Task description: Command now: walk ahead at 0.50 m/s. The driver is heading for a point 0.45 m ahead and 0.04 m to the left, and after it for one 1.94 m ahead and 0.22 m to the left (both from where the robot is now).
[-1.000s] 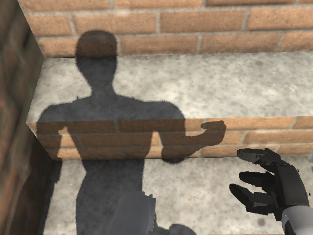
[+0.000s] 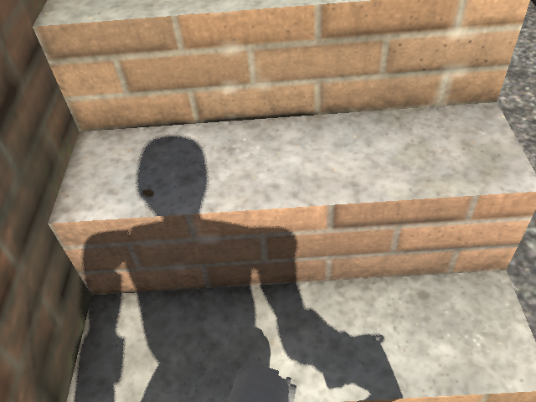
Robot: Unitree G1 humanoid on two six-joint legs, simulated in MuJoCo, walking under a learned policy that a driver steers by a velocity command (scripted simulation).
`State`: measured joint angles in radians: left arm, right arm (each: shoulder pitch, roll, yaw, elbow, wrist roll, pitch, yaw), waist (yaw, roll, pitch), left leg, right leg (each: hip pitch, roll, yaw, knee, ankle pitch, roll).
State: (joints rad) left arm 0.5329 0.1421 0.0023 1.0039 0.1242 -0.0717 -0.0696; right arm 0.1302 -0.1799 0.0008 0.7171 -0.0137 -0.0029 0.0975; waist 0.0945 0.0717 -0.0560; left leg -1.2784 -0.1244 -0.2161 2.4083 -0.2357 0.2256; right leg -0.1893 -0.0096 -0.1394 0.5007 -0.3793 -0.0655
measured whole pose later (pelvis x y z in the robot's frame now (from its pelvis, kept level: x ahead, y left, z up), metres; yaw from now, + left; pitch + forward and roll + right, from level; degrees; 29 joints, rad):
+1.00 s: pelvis +0.44 +0.03 +0.42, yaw -2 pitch +2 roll -3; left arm 0.36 0.25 0.08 1.01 0.04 -0.11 -0.01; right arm -0.02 -0.14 -0.04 0.57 -0.01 -0.12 -0.02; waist 0.02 0.02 -0.05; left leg -1.08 -0.12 -0.15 2.35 -0.34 0.15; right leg -0.30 0.00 -0.15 0.57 -0.30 -0.02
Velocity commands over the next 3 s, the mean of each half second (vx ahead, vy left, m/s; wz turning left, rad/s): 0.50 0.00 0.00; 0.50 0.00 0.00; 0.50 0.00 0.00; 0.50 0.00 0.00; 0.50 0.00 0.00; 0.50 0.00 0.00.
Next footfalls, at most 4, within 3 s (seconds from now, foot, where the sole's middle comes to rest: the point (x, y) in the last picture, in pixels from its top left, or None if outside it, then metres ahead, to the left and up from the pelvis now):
0.18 left None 0.23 0.17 -0.55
0.76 right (382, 341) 0.47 -0.09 -0.34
1.20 left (232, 169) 0.67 0.17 -0.12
1.90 right None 0.95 -0.12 0.09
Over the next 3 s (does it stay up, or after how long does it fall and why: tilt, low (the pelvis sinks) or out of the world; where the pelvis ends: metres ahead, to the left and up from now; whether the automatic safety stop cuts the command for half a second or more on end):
stays up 0.96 0.06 0.99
